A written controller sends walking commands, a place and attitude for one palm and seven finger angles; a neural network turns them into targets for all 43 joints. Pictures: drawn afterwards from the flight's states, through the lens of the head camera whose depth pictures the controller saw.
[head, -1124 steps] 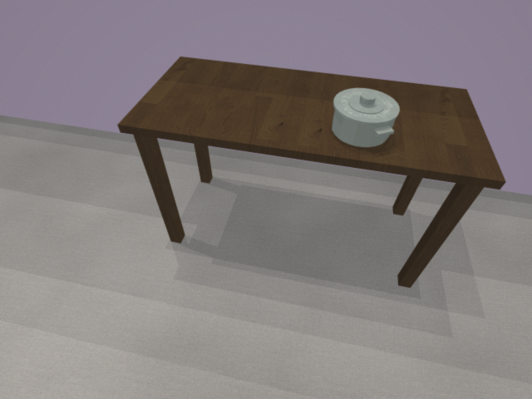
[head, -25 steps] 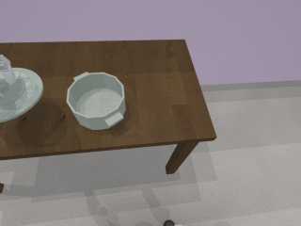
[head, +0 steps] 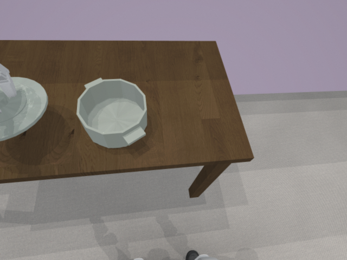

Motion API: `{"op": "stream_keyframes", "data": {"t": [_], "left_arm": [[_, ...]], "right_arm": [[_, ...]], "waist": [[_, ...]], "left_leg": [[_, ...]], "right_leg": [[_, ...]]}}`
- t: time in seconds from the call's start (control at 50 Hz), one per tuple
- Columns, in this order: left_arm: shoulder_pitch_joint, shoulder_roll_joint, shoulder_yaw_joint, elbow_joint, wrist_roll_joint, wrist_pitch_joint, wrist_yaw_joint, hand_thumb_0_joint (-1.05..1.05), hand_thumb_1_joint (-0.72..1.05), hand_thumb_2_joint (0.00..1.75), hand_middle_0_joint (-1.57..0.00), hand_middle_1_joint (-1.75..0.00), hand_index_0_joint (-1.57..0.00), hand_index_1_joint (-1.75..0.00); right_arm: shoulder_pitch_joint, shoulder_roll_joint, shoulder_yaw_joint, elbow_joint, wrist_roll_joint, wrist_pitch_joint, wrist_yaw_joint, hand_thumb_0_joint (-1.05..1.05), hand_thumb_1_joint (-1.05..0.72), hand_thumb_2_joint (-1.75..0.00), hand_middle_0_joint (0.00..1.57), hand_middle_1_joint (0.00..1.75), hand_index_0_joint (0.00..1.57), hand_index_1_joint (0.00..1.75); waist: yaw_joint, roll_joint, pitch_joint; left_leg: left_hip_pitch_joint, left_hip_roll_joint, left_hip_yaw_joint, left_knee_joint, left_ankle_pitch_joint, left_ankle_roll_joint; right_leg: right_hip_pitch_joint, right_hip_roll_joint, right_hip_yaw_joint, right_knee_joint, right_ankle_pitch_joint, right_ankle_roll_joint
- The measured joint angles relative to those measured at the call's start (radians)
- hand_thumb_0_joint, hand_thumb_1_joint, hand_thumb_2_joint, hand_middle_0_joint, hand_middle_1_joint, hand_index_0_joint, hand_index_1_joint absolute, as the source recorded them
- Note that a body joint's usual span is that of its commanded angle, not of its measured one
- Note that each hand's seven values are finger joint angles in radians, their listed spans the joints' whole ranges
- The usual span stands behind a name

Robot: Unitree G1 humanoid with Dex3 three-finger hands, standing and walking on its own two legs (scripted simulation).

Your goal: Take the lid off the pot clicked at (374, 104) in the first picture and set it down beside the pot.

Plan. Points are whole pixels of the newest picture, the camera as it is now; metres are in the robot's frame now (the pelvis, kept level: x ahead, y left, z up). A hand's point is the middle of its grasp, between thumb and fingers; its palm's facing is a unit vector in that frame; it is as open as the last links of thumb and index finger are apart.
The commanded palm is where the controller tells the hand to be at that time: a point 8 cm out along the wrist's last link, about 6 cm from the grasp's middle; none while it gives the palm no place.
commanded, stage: lower the lid onto the table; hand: left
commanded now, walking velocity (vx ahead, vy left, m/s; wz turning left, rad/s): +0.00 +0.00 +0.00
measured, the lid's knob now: out of the picture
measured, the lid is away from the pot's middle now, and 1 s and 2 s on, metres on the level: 0.24 0.23 0.24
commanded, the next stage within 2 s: open the fingers wide in 1.42 s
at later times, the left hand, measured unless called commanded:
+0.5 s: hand out of the picture +0.43 +0.38 +0.05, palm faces -0.48 -0.13 -0.87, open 7.1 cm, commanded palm +0.48 +0.37 +0.10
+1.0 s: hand (5, 113) +0.44 +0.37 +0.02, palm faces -0.49 -0.10 -0.87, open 7.1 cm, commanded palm +0.49 +0.36 +0.06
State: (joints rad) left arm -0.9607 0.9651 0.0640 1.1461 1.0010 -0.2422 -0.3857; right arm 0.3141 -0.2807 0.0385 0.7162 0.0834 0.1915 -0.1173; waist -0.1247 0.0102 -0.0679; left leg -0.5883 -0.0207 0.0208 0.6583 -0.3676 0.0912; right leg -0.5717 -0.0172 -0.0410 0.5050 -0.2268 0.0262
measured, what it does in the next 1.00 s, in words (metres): stands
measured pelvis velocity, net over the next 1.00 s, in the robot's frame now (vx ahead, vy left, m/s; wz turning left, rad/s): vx -0.02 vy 0.01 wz -0.01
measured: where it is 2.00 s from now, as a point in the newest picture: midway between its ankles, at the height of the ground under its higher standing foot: outside the picture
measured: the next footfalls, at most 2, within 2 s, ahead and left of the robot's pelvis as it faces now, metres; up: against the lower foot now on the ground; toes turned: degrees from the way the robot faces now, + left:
none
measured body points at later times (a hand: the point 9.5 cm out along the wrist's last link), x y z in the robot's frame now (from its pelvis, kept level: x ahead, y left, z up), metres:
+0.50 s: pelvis -0.01 +0.01 -0.01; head +0.11 +0.05 +0.43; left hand +0.46 +0.38 +0.10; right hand -0.01 -0.27 -0.11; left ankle -0.04 +0.05 -0.72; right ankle +0.00 -0.16 -0.72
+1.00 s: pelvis -0.02 +0.01 -0.02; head +0.11 +0.05 +0.41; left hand +0.46 +0.37 +0.07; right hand -0.03 -0.27 -0.12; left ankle -0.04 +0.05 -0.72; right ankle +0.00 -0.17 -0.72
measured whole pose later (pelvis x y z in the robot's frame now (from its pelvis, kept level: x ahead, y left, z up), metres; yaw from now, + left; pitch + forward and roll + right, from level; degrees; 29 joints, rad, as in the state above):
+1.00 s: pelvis -0.02 +0.01 -0.02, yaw -1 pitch +20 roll -5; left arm -0.97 0.94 0.06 1.22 1.06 -0.26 -0.27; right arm 0.35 -0.28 0.05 0.70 0.06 0.20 -0.11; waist -0.17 0.02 -0.08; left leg -0.75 -0.02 0.02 0.79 -0.40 0.11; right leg -0.73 -0.01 -0.03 0.62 -0.25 0.01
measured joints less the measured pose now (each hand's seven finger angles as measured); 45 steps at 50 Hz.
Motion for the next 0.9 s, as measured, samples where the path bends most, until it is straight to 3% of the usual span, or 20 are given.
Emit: {"op": "stream_keyframes", "data": {"t": [0.12,0.36,0.72,0.9], "left_arm": [[0.019,-0.006,0.022,-0.005,0.011,-0.014,0.014,-0.02,0.39,0.47,-0.72,-0.98,-0.68,-0.95],[0.019,-0.025,0.002,0.011,0.017,-0.017,0.039,-0.02,0.39,0.47,-0.72,-0.98,-0.68,-0.95],[0.001,-0.028,-0.018,0.048,0.036,-0.021,0.077,-0.02,0.39,0.47,-0.72,-0.98,-0.68,-0.95],[0.002,-0.028,0.009,0.055,0.041,-0.033,0.108,-0.02,0.39,0.47,-0.72,-0.98,-0.68,-0.95]], "right_arm": [[-0.004,0.001,0.000,-0.008,-0.006,0.000,0.000,0.00,-0.90,-0.90,0.21,0.30,0.21,0.30],[0.005,0.001,-0.005,-0.006,-0.013,0.000,0.005,0.00,-0.90,-0.90,0.21,0.30,0.21,0.30],[0.028,-0.001,0.000,-0.007,-0.020,-0.001,0.002,0.00,-0.90,-0.90,0.21,0.30,0.21,0.30],[0.034,0.003,0.005,-0.011,-0.028,0.006,-0.001,0.00,-0.90,-0.90,0.21,0.30,0.21,0.30]], "waist": [[-0.004,0.003,-0.001],[-0.002,0.003,-0.004],[-0.022,0.003,-0.004],[-0.040,0.005,-0.011]], "left_leg": [[-0.014,-0.001,0.002,0.012,-0.004,0.005],[-0.036,-0.006,0.005,0.030,-0.007,0.013],[-0.100,-0.006,0.004,0.083,-0.018,0.018],[-0.133,-0.002,0.002,0.111,-0.027,0.017]], "right_leg": [[-0.013,0.000,0.002,0.008,0.001,-0.004],[-0.034,-0.004,0.006,0.024,-0.002,-0.013],[-0.094,-0.003,0.010,0.070,-0.013,-0.019],[-0.126,0.001,0.010,0.095,-0.021,-0.019]]}}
